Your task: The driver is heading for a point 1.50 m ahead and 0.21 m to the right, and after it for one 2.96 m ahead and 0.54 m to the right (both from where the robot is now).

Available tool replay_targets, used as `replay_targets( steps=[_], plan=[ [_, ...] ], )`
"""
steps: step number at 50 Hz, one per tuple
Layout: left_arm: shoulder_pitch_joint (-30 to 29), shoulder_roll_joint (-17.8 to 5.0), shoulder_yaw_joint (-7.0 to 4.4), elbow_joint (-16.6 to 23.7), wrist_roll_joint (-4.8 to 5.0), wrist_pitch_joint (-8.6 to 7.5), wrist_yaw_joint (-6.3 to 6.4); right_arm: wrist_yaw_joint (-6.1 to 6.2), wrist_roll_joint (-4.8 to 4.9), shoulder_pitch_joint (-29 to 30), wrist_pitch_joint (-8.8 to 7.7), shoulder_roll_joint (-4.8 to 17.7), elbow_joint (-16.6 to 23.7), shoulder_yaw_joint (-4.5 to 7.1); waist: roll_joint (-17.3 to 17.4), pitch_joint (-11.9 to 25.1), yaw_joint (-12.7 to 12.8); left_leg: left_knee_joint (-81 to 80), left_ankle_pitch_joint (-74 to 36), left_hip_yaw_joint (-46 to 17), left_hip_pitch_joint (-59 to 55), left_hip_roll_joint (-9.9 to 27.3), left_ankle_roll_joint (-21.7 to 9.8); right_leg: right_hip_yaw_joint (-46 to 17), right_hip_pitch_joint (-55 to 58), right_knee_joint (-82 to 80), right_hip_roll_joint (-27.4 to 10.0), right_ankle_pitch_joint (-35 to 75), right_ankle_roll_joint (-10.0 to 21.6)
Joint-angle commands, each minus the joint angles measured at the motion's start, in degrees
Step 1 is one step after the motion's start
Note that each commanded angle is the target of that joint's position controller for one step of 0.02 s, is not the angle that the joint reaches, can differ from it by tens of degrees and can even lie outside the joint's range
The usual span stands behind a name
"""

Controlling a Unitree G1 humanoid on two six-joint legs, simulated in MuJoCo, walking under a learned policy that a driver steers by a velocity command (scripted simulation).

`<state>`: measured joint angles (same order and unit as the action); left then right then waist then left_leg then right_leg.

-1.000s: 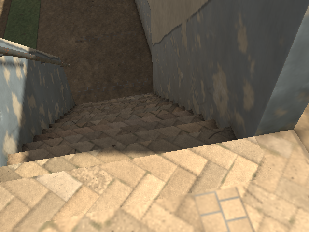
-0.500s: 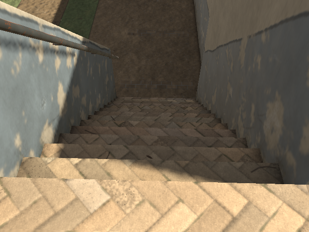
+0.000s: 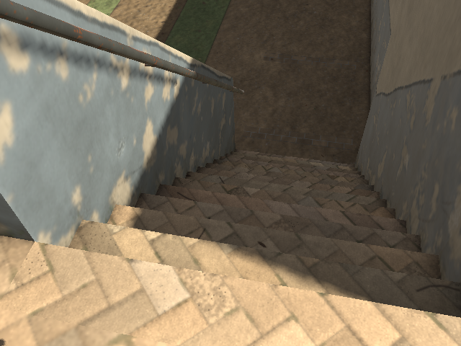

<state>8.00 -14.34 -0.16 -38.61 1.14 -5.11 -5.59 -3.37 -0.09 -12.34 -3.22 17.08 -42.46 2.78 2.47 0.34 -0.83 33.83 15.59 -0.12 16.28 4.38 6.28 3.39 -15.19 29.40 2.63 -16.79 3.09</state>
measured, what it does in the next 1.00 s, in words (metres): stands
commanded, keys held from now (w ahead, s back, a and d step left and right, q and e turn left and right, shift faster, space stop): no key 1.00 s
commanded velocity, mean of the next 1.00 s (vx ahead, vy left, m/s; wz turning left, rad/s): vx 0.00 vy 0.00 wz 0.03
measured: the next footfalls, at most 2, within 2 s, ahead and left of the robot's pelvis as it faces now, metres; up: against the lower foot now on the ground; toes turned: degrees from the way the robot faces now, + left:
left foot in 1.66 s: +0.12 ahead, +0.17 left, +0.00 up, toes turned +2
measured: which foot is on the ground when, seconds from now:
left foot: down 0.00-1.00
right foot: down 0.00-1.00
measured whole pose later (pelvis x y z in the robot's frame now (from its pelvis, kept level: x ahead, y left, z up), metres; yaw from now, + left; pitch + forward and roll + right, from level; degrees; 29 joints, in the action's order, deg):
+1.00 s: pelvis -0.02 -0.01 +0.00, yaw -1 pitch -1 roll +0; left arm 9.1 -18.0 -2.5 -44.4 0.0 -4.8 -5.1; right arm -2.1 -0.2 -7.0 -3.0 17.6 -50.8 1.2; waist 0.6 -2.6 -1.1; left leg 27.6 15.7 1.3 10.8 4.3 3.8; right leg 1.7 -12.9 29.0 2.8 -15.3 3.7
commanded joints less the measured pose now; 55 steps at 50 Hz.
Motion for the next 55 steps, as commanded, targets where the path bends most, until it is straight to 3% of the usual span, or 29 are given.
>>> replay_targets(
  steps=[1, 2, 4, 6, 16, 32, 55],
  plan=[
    [6.5, -10.3, -3.27, 1.6, -0.41, -0.43, -0.38, 1.03, 0.33, 4.4, -2.30, 8.3, 5.4, 1.25, -4.6, 9.1, 3.6, -2.7, -21.4, -0.6, -2.0, 1.0, -5.5, -9.2, 9.8, 0.4, -8.4, 29.7, -1.2],
    [4.2, -12.0, -4.00, 2.6, -0.94, -0.48, 0.36, 1.27, -0.12, 5.2, -2.40, 8.7, 5.1, 1.42, -2.8, 7.6, 3.4, -3.0, -15.8, -0.4, 1.5, 0.2, -6.0, -7.9, 9.8, 0.4, -8.0, 28.0, -1.2],
    [-1.9, -10.5, -3.62, 3.9, -0.87, -0.57, 0.84, 1.23, 0.55, 3.5, -2.32, 6.3, 4.1, 0.70, -3.2, 4.8, 1.2, -4.7, -10.5, -1.6, 1.8, 0.5, -4.9, -7.1, 5.6, 0.5, -7.9, 19.6, 0.8],
    [-2.6, -8.9, -3.09, 3.5, -0.47, -0.74, 0.69, 0.70, 0.63, 2.8, -1.76, 6.3, 3.8, 0.64, -3.6, 3.1, 0.5, -5.3, -7.4, -1.6, 0.0, 0.1, -4.4, -6.9, 2.1, -1.2, -6.7, 12.3, 1.1],
    [-2.9, -10.2, -3.91, 2.7, -0.67, -1.04, 0.79, 0.72, 0.24, 3.7, -1.31, 6.2, 3.0, 0.35, -2.5, 1.9, 0.0, -7.3, -4.9, -0.8, -2.0, -0.4, -4.3, -7.6, 1.8, -3.2, -6.3, 9.0, 1.3],
    [-1.7, -11.2, -4.11, 1.1, -0.95, -0.78, 0.90, 1.14, -0.08, 6.4, -0.97, 7.4, 0.2, 0.22, -2.5, 1.7, 0.0, -8.8, -5.8, 0.1, -2.6, 0.0, -4.0, -8.3, 4.5, -5.1, -6.1, 9.6, 1.4],
    [0.0, -12.2, -4.62, -3.8, -0.98, -0.44, 0.57, 1.52, -0.13, 7.9, -0.38, 8.0, -7.6, -0.02, -2.5, 1.4, -0.3, -9.6, -7.3, 1.4, -3.4, 0.6, -3.4, -9.0, 7.3, -6.6, -5.7, 13.4, 1.6]
  ],
)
